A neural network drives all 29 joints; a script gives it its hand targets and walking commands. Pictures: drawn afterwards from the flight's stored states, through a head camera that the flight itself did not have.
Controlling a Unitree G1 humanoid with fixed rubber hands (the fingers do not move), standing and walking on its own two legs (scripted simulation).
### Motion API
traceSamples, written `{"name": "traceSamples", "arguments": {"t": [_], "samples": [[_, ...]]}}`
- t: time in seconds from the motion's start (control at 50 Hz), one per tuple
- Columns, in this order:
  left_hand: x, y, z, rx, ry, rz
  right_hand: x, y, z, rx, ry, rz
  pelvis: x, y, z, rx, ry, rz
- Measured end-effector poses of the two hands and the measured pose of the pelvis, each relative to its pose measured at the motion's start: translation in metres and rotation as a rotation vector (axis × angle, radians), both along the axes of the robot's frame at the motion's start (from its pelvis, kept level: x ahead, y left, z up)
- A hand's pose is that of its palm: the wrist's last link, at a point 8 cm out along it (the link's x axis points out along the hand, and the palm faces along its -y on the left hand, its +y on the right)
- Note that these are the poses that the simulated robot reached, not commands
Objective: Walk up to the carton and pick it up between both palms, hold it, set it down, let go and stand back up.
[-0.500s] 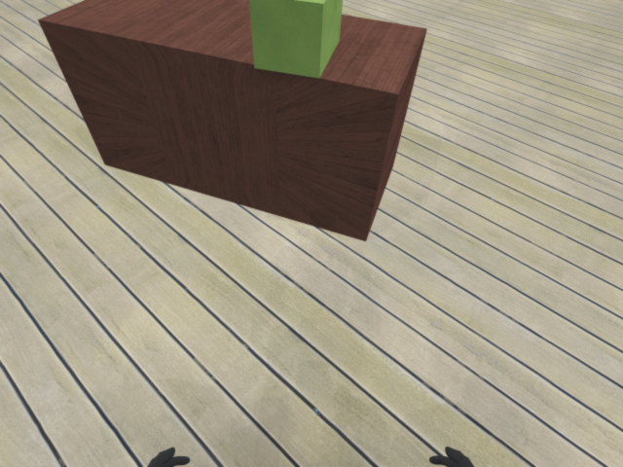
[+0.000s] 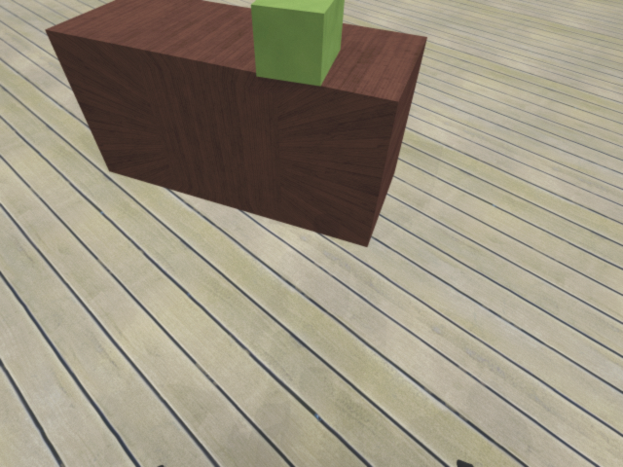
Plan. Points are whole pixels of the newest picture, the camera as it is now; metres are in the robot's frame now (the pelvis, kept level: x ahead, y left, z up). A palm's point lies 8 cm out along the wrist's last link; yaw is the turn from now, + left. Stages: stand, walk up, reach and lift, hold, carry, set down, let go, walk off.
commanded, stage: stand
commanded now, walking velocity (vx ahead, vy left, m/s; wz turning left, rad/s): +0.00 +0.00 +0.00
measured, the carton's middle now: (301, 29) +1.38 +0.01 +0.02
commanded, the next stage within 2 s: none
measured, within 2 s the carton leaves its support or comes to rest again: neither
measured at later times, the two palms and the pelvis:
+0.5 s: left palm out of the picture +0.07 +0.22 -0.12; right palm out of the picture +0.07 -0.23 -0.12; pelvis +0.01 +0.00 +0.01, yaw +0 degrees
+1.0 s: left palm out of the picture +0.01 +0.21 -0.13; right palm out of the picture +0.01 -0.21 -0.13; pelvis +0.01 +0.00 +0.02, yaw +0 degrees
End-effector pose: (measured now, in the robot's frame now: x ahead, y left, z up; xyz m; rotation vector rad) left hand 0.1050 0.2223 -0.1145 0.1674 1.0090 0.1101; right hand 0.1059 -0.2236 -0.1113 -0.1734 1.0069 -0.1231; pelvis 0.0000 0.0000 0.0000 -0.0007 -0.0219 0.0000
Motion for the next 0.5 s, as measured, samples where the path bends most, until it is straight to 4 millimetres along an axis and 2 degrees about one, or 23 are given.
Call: {"name": "traceSamples", "arguments": {"t": [0.32,0.5], "samples": [[-0.016,0.001,-0.005,0.005,0.074,0.035,-0.020,-0.005,-0.006,-0.003,0.088,-0.037,0.004,-0.002,0.005,0.001,-0.007,0.001],[-0.032,0.002,-0.008,0.009,0.141,0.062,-0.034,-0.007,-0.010,-0.005,0.155,-0.061,0.008,-0.003,0.009,0.002,-0.017,0.003]]}}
